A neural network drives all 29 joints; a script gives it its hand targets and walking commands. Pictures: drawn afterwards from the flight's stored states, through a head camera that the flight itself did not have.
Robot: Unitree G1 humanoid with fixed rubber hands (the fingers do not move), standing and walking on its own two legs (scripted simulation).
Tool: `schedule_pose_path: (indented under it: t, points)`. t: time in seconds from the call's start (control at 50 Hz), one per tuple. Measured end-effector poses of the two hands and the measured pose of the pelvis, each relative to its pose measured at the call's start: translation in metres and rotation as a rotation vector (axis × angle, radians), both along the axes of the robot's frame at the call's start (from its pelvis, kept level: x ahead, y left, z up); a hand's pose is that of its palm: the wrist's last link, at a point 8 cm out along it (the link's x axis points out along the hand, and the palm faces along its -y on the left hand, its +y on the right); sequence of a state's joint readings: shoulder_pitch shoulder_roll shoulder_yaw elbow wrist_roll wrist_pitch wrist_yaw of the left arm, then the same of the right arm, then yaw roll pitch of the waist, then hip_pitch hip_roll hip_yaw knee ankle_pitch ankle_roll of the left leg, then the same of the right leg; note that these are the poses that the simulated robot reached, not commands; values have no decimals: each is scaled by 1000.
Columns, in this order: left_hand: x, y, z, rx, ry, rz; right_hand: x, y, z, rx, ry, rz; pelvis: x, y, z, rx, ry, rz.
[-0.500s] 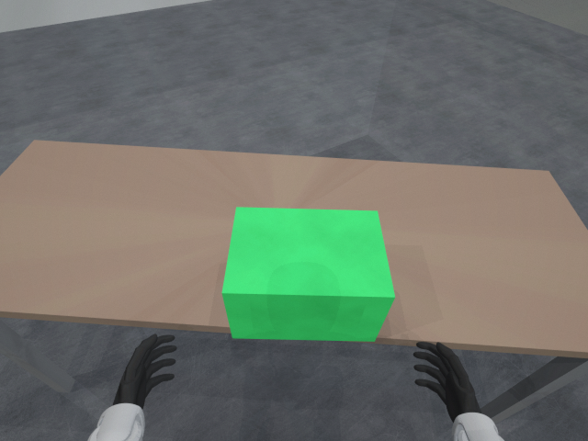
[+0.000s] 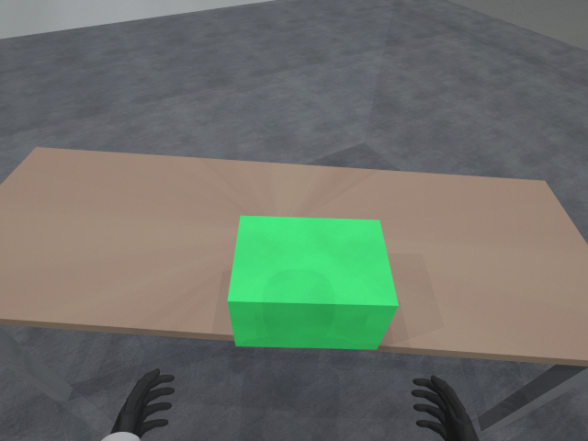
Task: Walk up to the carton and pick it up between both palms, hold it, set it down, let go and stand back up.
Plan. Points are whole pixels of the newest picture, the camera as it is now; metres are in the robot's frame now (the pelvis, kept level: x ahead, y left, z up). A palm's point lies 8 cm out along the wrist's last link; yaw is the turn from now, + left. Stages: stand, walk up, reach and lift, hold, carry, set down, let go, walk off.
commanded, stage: set down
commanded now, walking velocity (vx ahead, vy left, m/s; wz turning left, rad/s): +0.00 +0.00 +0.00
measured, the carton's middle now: (308, 282) +0.41 -0.02 -0.08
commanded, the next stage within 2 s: let go in 0.10 s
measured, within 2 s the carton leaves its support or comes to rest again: neither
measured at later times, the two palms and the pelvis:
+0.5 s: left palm out of the picture +0.15 +0.22 -0.07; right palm out of the picture +0.14 -0.23 -0.08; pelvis -0.01 +0.00 +0.00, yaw +0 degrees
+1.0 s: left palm out of the picture +0.04 +0.27 -0.11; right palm out of the picture +0.05 -0.24 -0.11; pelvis -0.03 +0.01 -0.01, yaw +1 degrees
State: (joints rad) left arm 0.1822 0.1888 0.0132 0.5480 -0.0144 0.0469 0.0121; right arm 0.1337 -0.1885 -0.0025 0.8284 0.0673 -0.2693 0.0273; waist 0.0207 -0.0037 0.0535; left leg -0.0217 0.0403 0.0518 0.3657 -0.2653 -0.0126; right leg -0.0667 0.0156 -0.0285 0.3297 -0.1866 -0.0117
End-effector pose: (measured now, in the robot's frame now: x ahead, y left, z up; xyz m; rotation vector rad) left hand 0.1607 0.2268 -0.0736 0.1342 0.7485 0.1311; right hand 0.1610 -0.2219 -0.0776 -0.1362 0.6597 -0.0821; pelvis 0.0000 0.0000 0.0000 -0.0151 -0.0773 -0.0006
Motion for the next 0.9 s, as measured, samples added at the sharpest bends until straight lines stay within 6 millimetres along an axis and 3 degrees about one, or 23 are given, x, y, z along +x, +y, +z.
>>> schedule_pose_path:
  t: [0.2, 0.46, 0.58, 0.7, 0.9]
  points:
    - [-35, 1, -19, 9, 148, 5, -24, 3, -10, -30, 97, 9, -9, -2, 0, 4, 2, -2]
    - [-14, -2, 0, 38, 62, -24, -25, -7, -6, -30, 49, 3, -12, -5, -1, 5, 5, -4]
    - [-18, -6, -2, 14, 79, -20, -27, -10, -3, -40, 44, 7, -16, -6, -1, 7, -9, -3]
    - [-35, -6, -13, 18, 89, -25, -34, -13, -5, -64, 96, -1, -21, -6, -3, 5, 17, 7]
    - [-100, 34, -31, 85, 199, 19, -88, -25, -28, -101, 296, -50, -25, 5, -5, 2, 28, 17]
